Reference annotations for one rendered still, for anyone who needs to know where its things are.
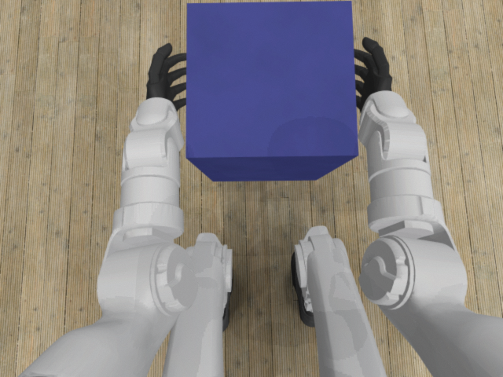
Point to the right robot hand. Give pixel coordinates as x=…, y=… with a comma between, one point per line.
x=376, y=75

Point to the carton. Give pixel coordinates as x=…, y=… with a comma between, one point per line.
x=270, y=89

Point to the robot right forearm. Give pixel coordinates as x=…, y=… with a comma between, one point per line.
x=402, y=201

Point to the robot left thigh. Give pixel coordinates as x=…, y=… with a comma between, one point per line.
x=195, y=347

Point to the robot left forearm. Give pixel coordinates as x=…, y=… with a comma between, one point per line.
x=149, y=210

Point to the robot right foot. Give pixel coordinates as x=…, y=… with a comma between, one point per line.
x=307, y=317

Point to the right robot upper arm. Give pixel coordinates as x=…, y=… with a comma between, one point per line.
x=420, y=286

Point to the left robot upper arm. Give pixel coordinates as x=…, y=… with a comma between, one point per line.
x=141, y=291

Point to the left robot hand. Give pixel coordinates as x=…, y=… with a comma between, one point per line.
x=160, y=80

